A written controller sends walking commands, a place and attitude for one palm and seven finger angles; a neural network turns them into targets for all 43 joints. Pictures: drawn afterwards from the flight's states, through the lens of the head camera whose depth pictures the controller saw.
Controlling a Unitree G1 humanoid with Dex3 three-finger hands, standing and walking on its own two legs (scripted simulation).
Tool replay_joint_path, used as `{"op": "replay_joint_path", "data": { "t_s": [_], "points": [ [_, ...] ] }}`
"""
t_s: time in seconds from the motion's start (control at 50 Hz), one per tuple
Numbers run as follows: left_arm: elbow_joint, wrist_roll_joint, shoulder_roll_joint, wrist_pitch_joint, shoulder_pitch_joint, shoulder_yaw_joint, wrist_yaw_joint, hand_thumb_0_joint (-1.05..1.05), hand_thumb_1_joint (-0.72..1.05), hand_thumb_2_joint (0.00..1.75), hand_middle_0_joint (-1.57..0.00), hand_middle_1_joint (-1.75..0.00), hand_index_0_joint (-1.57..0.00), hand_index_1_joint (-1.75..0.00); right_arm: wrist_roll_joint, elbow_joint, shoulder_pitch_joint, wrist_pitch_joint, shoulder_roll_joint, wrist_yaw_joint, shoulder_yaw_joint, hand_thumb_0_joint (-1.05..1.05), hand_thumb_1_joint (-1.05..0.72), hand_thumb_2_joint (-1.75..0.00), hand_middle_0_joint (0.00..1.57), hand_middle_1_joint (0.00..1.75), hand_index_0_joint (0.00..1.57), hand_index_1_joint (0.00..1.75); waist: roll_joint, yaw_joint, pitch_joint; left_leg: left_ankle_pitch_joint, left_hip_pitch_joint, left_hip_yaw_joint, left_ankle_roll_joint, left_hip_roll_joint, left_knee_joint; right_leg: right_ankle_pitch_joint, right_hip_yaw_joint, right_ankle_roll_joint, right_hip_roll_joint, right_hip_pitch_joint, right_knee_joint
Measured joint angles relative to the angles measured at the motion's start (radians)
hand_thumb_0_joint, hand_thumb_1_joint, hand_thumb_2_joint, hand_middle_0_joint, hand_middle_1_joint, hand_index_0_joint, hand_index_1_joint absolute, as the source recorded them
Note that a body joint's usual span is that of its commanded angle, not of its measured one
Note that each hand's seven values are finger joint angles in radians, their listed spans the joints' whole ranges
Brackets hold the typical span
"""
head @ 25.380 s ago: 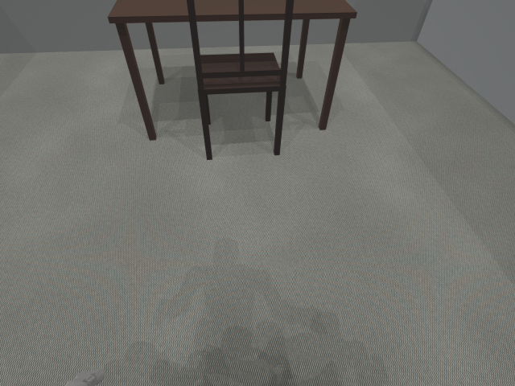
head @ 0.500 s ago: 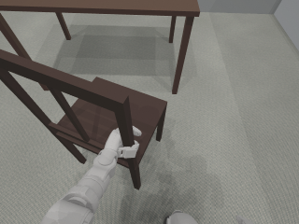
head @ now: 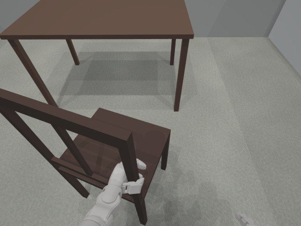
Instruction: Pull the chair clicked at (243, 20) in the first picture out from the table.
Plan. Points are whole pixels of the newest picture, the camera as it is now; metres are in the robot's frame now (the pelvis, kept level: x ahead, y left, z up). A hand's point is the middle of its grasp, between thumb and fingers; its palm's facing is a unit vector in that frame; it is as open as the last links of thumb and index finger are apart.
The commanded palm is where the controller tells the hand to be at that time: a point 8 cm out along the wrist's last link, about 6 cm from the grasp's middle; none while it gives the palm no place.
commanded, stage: stop walking, hand still on the chair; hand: left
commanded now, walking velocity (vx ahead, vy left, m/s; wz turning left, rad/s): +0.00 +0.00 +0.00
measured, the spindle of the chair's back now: (76, 153) +0.35 +0.26 -0.06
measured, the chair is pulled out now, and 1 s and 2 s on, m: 0.61 0.61 0.61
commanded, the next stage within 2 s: open the thumb and straighten the fingers in 0.40 s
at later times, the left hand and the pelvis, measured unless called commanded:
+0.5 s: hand (134, 187) +0.24 +0.06 -0.07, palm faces -0.25 -0.96 -0.08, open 6.1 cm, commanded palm +0.23 +0.12 -0.05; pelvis +0.02 +0.02 +0.00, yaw +0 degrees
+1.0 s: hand (128, 186) +0.25 +0.08 -0.07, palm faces -0.25 -0.97 -0.05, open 14.3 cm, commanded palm +0.24 +0.14 -0.05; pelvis +0.02 +0.00 -0.04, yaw +1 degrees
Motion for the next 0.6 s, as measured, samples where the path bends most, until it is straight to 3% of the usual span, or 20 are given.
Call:
{"op": "replay_joint_path", "data": {
  "t_s": [0.28, 0.42, 0.52, 0.6],
  "points": [
    [-0.093, 0.016, 0.001, 0.004, 0.109, -0.08, -0.004, 0.18, 0.58, 0.8, -0.27, -1.31, -0.5, -1.45, -0.013, -0.022, -0.02, -0.01, 0.085, 0.013, 0.058, 0.01, -0.9, -0.9, 0.2, 0.3, 0.21, 0.3, -0.003, 0.028, -0.043, -0.011, 0.01, 0.023, 0.026, -0.029, -0.019, -0.014, 0.023, 0.029, -0.029, -0.003, -0.001],
    [-0.134, 0.024, 0.006, 0.003, 0.14, -0.096, -0.002, 0.18, 0.58, 0.81, -0.27, -1.32, -0.49, -1.45, -0.016, -0.013, -0.014, -0.007, 0.083, 0.016, 0.062, 0.01, -0.9, -0.9, 0.21, 0.3, 0.21, 0.3, -0.001, 0.033, -0.045, -0.016, 0.006, 0.02, 0.026, -0.031, -0.022, -0.02, 0.02, 0.031, -0.031, -0.004, -0.006],
    [-0.166, 0.025, 0.014, 0.007, 0.165, -0.095, -0.002, 0.18, 0.58, 0.81, -0.27, -1.32, -0.49, -1.45, -0.016, -0.011, -0.012, -0.001, 0.061, 0.012, 0.05, 0.01, -0.9, -0.9, 0.21, 0.3, 0.21, 0.3, -0.001, 0.026, -0.043, -0.019, 0.01, 0.017, 0.024, -0.03, -0.024, -0.024, 0.017, 0.029, -0.03, -0.001, -0.006],
    [-0.248, 0.011, 0.046, 0.041, 0.195, -0.07, -0.047, 0.16, 0.54, 0.79, -0.3, -1.35, -0.49, -1.45, 0.016, -0.028, -0.009, -0.004, 0.043, 0.074, 0.027, 0.01, -0.9, -0.9, 0.2, 0.3, 0.21, 0.3, -0.029, -0.004, -0.073, -0.045, -0.072, 0.004, 0.021, -0.036, 0.048, -0.064, 0.005, 0.024, -0.038, -0.083, 0.079]
  ]
}}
